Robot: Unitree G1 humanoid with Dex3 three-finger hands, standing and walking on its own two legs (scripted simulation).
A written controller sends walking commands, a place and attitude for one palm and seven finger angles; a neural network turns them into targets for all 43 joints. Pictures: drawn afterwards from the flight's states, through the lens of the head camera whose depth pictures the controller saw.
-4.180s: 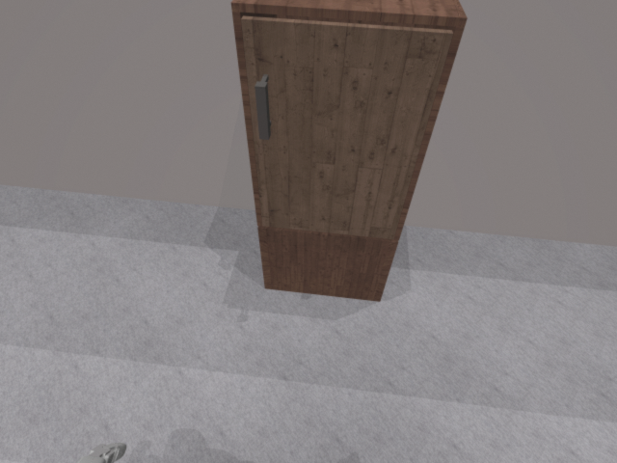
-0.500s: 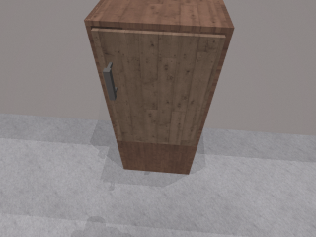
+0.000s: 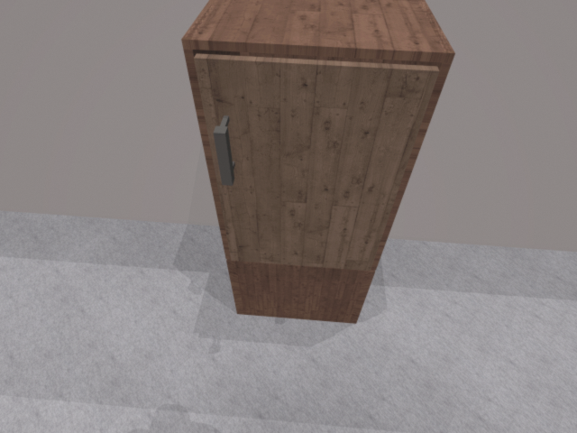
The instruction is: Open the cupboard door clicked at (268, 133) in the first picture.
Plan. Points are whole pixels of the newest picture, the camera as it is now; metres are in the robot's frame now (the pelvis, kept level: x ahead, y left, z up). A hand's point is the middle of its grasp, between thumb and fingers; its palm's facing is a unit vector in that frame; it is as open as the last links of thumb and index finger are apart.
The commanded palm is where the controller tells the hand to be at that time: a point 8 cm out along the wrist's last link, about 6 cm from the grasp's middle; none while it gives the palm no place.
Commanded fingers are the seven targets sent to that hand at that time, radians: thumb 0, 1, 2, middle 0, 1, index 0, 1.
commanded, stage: look again from close up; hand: left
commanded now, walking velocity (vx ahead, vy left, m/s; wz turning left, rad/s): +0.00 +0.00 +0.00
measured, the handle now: (226, 150) +0.60 +0.16 +0.05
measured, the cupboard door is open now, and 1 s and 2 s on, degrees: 0 0 0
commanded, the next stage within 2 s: shuffle to correct the standing spot in 0.16 s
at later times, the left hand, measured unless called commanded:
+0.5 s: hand out of the picture +0.01 +0.16 -0.18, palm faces +0.00 -0.98 -0.19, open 7.3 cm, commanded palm none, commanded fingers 0.00 0.90 0.90 -0.20 -0.30 -0.20 -0.30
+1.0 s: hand out of the picture +0.09 +0.14 -0.16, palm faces +0.06 -0.95 -0.30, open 7.3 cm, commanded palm none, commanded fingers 0.00 0.90 0.90 -0.20 -0.30 -0.20 -0.30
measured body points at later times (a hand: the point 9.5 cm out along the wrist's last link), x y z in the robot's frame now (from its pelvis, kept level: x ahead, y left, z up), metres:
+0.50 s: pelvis +0.02 -0.02 +0.00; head +0.04 -0.02 +0.45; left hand +0.01 +0.21 -0.16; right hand +0.03 -0.24 -0.16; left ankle +0.01 +0.10 -0.73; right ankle -0.04 -0.13 -0.73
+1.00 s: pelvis +0.04 -0.06 -0.01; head +0.08 -0.09 +0.44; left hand +0.09 +0.19 -0.14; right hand +0.11 -0.29 -0.18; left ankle +0.01 +0.08 -0.71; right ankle +0.06 -0.14 -0.73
